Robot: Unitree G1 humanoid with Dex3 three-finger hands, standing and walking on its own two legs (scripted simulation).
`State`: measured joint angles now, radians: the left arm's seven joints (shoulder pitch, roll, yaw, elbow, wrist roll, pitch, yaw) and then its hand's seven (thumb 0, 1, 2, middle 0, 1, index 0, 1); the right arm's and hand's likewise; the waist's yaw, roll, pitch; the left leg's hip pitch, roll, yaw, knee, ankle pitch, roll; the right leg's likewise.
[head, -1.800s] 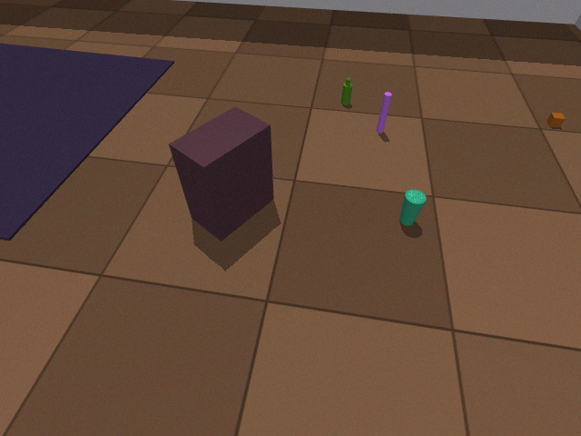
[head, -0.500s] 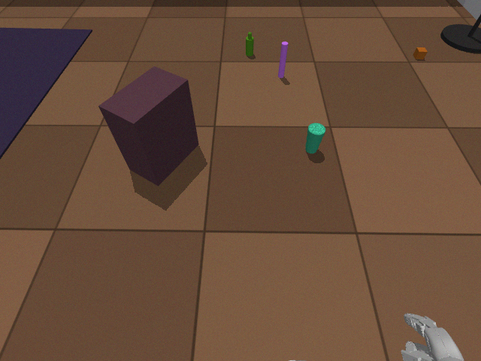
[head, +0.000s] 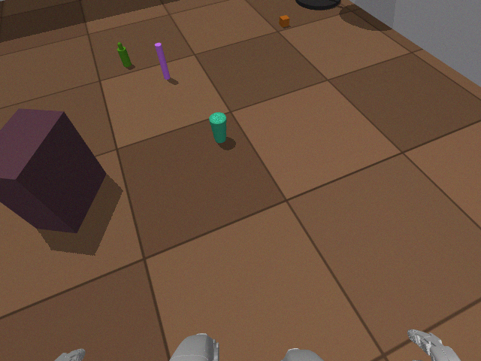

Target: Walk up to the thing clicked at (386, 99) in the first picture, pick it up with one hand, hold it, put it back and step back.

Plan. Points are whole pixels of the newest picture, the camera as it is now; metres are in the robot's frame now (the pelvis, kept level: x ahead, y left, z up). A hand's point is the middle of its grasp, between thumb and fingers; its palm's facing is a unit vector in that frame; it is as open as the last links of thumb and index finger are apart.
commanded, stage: walk up
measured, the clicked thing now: (162, 62) +1.84 +0.53 -0.63
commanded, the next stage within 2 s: stand in 1.88 s
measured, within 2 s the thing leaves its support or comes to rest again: neither
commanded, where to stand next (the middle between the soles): +0.06 +0.00 m, yaw -30 degrees
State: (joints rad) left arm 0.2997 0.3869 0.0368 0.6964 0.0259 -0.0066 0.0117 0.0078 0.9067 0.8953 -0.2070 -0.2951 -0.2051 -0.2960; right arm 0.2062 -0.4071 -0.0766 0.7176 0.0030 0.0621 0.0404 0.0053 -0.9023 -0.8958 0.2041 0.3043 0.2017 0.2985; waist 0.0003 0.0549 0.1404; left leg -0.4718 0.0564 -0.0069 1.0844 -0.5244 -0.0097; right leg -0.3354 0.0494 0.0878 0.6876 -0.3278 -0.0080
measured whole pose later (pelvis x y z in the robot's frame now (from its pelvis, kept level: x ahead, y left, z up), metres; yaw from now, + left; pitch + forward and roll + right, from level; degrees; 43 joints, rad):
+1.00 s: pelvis -0.04 +0.02 -0.01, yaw -28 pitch -3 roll -1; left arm 0.26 0.42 0.06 0.86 0.02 -0.02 -0.01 0.01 0.91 0.90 -0.21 -0.30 -0.20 -0.30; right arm 0.24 -0.39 -0.03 0.82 -0.03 0.00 0.02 0.00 -0.89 -0.89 0.21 0.31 0.21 0.30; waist -0.01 0.02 0.10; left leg -0.38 0.13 0.05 0.80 -0.36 -0.01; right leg -0.32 0.05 0.02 0.74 -0.38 -0.03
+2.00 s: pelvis -0.01 +0.02 +0.03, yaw -33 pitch -2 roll +0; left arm 0.06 0.34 0.01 1.15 0.00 -0.02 0.00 0.01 0.91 0.90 -0.21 -0.29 -0.20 -0.30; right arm 0.07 -0.36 -0.02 1.14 0.00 -0.01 0.01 0.00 -0.90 -0.90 0.21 0.30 0.20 0.30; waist -0.02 0.00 0.07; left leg -0.12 0.04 0.08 0.36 -0.19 -0.02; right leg -0.14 0.01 0.12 0.37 -0.19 0.02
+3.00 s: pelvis +0.00 +0.03 +0.03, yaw -30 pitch -2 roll +0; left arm 0.12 0.35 0.00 1.14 0.01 -0.01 0.00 0.01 0.91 0.90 -0.21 -0.29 -0.20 -0.30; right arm 0.09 -0.35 -0.01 1.14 0.00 -0.01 0.01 0.00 -0.90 -0.90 0.21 0.30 0.20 0.30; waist -0.01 0.00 0.05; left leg -0.12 0.01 0.03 0.34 -0.19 0.00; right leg -0.11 -0.02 0.08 0.32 -0.18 0.04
